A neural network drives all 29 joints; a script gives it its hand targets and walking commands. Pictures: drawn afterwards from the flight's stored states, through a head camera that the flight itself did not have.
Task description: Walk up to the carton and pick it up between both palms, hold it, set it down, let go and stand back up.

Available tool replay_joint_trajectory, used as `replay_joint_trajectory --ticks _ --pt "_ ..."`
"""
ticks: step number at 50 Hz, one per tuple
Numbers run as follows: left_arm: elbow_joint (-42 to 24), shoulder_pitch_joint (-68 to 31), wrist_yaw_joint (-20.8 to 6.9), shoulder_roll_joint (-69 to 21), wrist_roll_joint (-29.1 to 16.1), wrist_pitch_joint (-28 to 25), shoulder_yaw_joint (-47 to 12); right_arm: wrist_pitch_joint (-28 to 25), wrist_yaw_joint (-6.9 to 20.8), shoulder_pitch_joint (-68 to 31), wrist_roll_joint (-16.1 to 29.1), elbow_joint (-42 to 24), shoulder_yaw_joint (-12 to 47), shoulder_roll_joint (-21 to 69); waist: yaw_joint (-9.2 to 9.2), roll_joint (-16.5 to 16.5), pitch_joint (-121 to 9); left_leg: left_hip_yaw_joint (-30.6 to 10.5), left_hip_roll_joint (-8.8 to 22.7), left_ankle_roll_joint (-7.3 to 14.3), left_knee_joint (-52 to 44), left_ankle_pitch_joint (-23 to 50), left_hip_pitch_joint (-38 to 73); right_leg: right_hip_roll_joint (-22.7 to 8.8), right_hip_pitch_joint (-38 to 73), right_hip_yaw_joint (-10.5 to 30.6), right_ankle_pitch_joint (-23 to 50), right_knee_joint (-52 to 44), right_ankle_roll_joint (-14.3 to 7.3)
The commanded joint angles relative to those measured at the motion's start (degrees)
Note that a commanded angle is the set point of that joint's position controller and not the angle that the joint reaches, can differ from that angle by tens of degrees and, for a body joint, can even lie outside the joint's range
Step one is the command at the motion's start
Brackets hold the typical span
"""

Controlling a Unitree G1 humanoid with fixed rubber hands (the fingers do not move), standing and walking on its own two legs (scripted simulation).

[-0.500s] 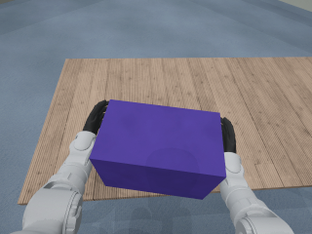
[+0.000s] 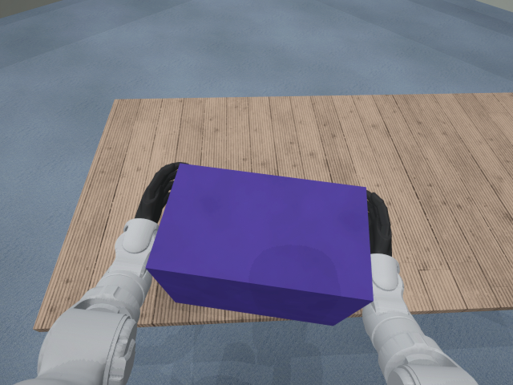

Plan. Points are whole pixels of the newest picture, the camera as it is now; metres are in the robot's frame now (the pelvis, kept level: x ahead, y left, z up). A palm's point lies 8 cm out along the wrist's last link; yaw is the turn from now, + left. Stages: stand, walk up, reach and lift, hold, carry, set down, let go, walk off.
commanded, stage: reach and lift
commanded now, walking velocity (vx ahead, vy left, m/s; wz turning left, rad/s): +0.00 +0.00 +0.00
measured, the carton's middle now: (261, 250) +0.35 +0.00 +0.00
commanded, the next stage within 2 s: none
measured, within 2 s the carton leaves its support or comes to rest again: neither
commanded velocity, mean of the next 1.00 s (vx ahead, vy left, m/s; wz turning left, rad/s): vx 0.00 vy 0.00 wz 0.00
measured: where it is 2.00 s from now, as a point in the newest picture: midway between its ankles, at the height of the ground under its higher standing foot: outside the picture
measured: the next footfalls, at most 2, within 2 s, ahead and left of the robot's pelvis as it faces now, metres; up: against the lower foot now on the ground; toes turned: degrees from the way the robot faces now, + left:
none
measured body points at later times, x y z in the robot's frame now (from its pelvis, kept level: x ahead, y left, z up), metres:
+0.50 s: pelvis +0.00 -0.03 +0.00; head +0.06 -0.04 +0.45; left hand +0.41 +0.16 +0.05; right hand +0.37 -0.21 +0.02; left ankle +0.03 +0.11 -0.72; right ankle +0.00 -0.13 -0.72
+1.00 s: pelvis -0.01 -0.04 +0.01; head +0.00 -0.06 +0.46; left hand +0.39 +0.16 +0.11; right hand +0.37 -0.21 +0.07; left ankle +0.03 +0.11 -0.72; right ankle +0.00 -0.13 -0.72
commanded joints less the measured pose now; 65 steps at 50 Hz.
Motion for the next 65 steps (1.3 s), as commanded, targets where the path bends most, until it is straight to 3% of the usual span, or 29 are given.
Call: replay_joint_trajectory --ticks 1,8,16,30,36,40,44,46,47,49,52,53,56,59,61,65 --pt "-12.14 -33.21 -5.48 -36.62 3.34 -7.14 -13.39 -6.74 8.06 -31.61 -10.64 -14.98 22.03 38.92 1.91 2.69 -37.84 -4.41 -2.18 -3.66 -4.16 31.02 34.77 3.11 11.91 0.68 24.67 -7.74 -0.09" --pt "-10.03 -35.21 -5.66 -33.89 2.01 -7.68 -12.22 -7.66 7.76 -34.35 -11.77 -15.98 24.24 41.06 3.82 -0.25 -38.42 -2.11 -3.12 -1.72 -5.36 24.73 29.04 2.18 14.86 1.94 23.67 -7.10 1.33" --pt "-10.68 -33.67 -6.29 -33.10 -0.47 -6.99 -12.60 -6.46 6.85 -33.28 -10.59 -17.53 27.50 42.92 3.86 -3.68 -39.86 -1.42 -4.19 -0.30 -6.45 21.86 24.61 1.10 21.67 3.58 31.48 -5.48 3.14" --pt "-24.12 -31.78 -4.67 -35.63 -3.48 -3.49 -16.83 -0.78 6.60 -30.49 -5.81 -25.84 35.61 44.16 4.70 -2.64 -43.98 -2.14 -4.88 -0.94 -7.54 26.69 27.26 1.10 29.20 4.64 44.16 -3.78 4.61" --pt "-32.48 -33.48 -3.93 -36.26 -5.70 -0.14 -20.69 4.49 6.80 -32.32 -2.35 -34.69 40.17 43.58 5.18 -3.37 -43.73 -3.08 -4.97 -0.91 -8.64 25.33 28.70 1.15 29.28 4.84 40.10 -4.70 4.75" --pt "-34.82 -32.70 -3.84 -36.75 -5.85 4.05 -21.49 9.41 6.87 -30.83 -0.92 -35.23 41.16 42.64 5.45 -3.85 -38.42 -3.38 -4.65 -0.69 -10.60 22.26 30.07 1.24 27.33 4.80 32.30 -6.59 4.30" --pt "-40.77 -35.56 -3.62 -37.50 -7.64 8.56 -23.74 14.58 6.55 -32.72 1.81 -40.37 43.36 43.74 5.95 -4.75 -37.83 -3.96 -4.64 -0.43 -11.27 22.31 32.20 1.15 26.55 4.90 29.73 -7.63 4.05" --pt "-42.80 -38.20 -3.64 -37.49 -8.49 11.62 -24.42 17.78 6.36 -34.09 2.73 -42.13 43.03 42.98 5.36 -5.48 -36.31 -4.55 -4.28 -0.47 -12.11 20.78 32.69 1.33 25.67 4.78 25.78 -8.55 3.71" --pt "-41.85 -37.02 -3.66 -36.94 -8.40 13.38 -24.43 19.63 6.27 -34.50 3.33 -42.91 43.72 42.95 6.21 -6.17 -34.45 -4.53 -4.36 -0.19 -12.36 19.13 32.47 0.95 25.44 5.10 24.01 -9.23 3.77" --pt "-46.41 -39.33 -3.40 -37.16 -9.12 16.33 -25.05 22.33 6.23 -36.11 4.73 -44.32 43.72 42.43 6.01 -5.71 -34.66 -4.77 -4.53 -0.23 -12.98 19.54 34.26 1.20 24.74 5.02 22.52 -10.05 3.41" --pt "-48.34 -37.47 -3.23 -37.19 -9.24 21.41 -24.75 26.90 5.96 -38.10 7.00 -47.72 44.49 42.66 7.10 -6.95 -32.00 -5.00 -4.79 0.16 -13.94 18.66 35.23 0.98 25.40 5.54 21.66 -11.26 3.55" --pt "-50.52 -39.11 -3.31 -37.05 -8.99 22.90 -24.35 28.15 5.66 -38.18 7.00 -47.27 43.24 42.05 6.21 -6.40 -31.44 -5.19 -4.79 0.07 -14.32 18.32 35.91 0.85 25.17 5.78 21.89 -11.77 3.42" --pt "-52.54 -38.67 -3.36 -37.10 -9.02 27.79 -23.13 31.81 5.47 -41.80 9.03 -49.91 42.69 41.11 7.10 -7.08 -28.64 -5.17 -5.23 0.44 -15.30 17.51 36.59 0.78 25.82 5.97 19.85 -13.04 3.26" --pt "-51.11 -36.82 -3.95 -35.72 -7.41 32.12 -20.03 34.85 5.24 -44.48 9.76 -50.53 41.35 39.70 7.76 -8.37 -24.27 -4.96 -5.82 1.52 -16.54 14.87 35.60 -0.03 26.47 6.43 17.26 -14.41 3.47" --pt "-50.75 -35.21 -4.76 -34.78 -6.94 34.22 -17.87 36.58 4.90 -45.67 10.41 -51.62 41.89 40.33 8.76 -10.36 -23.31 -4.55 -6.32 2.47 -17.03 13.54 33.58 -0.75 28.78 7.20 17.56 -14.75 4.00" --pt "-52.29 -32.32 -5.90 -34.23 -6.17 37.53 -16.18 39.40 3.67 -45.52 11.77 -54.24 42.32 41.06 8.65 -11.14 -21.51 -4.30 -7.12 3.55 -17.65 13.05 32.29 -1.96 33.04 8.08 22.19 -14.91 4.73"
